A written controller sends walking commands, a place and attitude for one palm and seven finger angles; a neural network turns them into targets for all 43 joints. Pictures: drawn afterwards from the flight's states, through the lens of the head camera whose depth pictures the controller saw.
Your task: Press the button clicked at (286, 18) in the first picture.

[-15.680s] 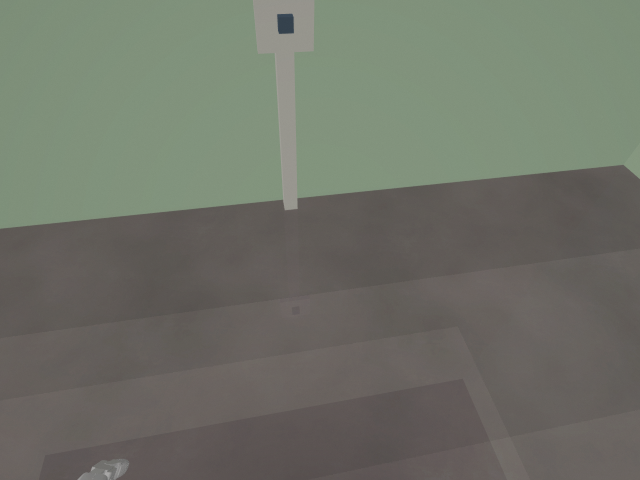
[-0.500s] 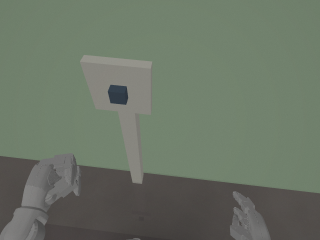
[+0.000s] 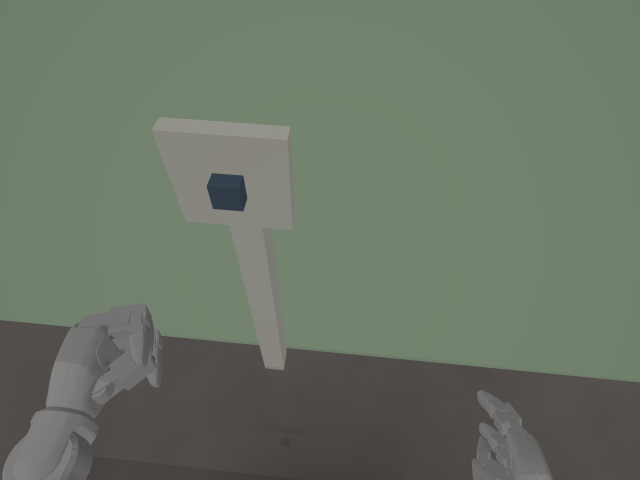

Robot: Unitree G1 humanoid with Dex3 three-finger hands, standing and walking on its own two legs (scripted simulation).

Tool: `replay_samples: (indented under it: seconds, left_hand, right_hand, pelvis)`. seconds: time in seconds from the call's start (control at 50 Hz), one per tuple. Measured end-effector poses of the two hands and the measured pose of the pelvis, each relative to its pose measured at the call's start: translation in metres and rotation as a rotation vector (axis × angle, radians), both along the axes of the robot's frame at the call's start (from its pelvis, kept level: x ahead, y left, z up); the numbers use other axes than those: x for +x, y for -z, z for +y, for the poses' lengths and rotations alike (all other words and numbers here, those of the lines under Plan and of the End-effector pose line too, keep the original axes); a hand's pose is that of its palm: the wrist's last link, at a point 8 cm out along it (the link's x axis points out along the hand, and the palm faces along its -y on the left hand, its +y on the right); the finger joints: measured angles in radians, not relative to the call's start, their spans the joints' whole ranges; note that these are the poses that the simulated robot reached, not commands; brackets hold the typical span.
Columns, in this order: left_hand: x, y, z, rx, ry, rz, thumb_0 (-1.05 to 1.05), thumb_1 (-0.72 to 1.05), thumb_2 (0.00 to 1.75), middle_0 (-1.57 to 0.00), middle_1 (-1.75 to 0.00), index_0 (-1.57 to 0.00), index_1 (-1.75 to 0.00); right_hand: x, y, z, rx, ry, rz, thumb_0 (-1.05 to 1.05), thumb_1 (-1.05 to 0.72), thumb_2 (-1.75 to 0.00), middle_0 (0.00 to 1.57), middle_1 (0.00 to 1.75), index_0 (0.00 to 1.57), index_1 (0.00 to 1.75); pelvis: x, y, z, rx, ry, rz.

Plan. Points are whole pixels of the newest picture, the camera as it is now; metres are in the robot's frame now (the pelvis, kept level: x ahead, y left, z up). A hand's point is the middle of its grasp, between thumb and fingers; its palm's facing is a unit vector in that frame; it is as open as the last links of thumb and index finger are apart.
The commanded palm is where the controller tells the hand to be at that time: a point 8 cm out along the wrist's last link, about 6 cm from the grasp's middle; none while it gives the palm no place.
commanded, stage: aim a knuckle at the button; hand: left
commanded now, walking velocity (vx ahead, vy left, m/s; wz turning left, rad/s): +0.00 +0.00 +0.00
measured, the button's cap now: (228, 190) +0.48 +0.17 +0.08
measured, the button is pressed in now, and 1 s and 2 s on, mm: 0 0 0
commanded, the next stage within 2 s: none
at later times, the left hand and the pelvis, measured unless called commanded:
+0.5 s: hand (180, 310) +0.29 +0.19 +0.06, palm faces -0.02 -1.00 -0.03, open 3.1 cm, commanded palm +0.27 +0.25 +0.06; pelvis +0.00 -0.02 +0.00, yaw -1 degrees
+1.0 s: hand (218, 273) +0.36 +0.16 +0.05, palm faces -0.03 -1.00 -0.03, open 3.1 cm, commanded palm +0.33 +0.21 +0.05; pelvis +0.01 -0.01 +0.00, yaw -1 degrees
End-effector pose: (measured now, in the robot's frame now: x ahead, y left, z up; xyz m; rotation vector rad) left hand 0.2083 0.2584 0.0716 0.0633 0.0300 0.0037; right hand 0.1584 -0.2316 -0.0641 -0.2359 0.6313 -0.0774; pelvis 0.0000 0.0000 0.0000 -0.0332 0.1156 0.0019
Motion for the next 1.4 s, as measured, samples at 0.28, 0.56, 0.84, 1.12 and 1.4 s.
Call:
replay_samples:
  seconds: [0.28, 0.56, 0.84, 1.12, 1.4]
  left_hand:
    - [0.025, 0.003, 0.000, -0.009, -0.014, -0.011, 0.02, 0.90, 0.90, -1.30, -1.50, -1.30, -1.50]
    - [0.071, 0.010, -0.010, -0.029, 0.003, 0.006, 0.02, 0.90, 0.90, -1.29, -1.50, -1.30, -1.50]
    - [0.110, 0.018, -0.032, -0.035, 0.034, -0.007, 0.02, 0.90, 0.90, -1.30, -1.50, -1.30, -1.50]
    - [0.141, 0.027, -0.049, -0.038, 0.036, 0.004, 0.02, 0.90, 0.90, -1.30, -1.50, -1.30, -1.50]
    - [0.169, 0.025, -0.054, -0.035, 0.049, -0.013, 0.02, 0.90, 0.90, -1.29, -1.50, -1.30, -1.50]
  right_hand:
    - [-0.002, 0.010, -0.011, -0.006, -0.003, 0.033, 0.01, -0.90, -0.90, 0.20, 0.30, 0.20, 0.30]
    - [-0.017, 0.014, -0.032, -0.021, 0.066, 0.103, 0.01, -0.90, -0.90, 0.20, 0.30, 0.20, 0.30]
    - [-0.023, 0.027, -0.025, -0.005, 0.076, 0.176, 0.01, -0.90, -0.90, 0.20, 0.30, 0.20, 0.30]
    - [-0.047, 0.040, -0.026, 0.003, 0.104, 0.277, 0.01, -0.90, -0.90, 0.20, 0.30, 0.20, 0.30]
    - [-0.085, 0.049, -0.034, 0.002, 0.165, 0.385, 0.01, -0.90, -0.90, 0.20, 0.30, 0.20, 0.30]
  pelvis:
    - [-0.005, 0.002, -0.014, 0.006, -0.010, 0.007]
    - [0.005, 0.000, -0.017, 0.020, 0.015, 0.034]
    - [0.007, 0.003, -0.014, 0.024, 0.020, 0.064]
    - [0.003, 0.007, -0.011, 0.027, 0.027, 0.088]
    - [-0.001, 0.009, -0.010, 0.025, 0.039, 0.112]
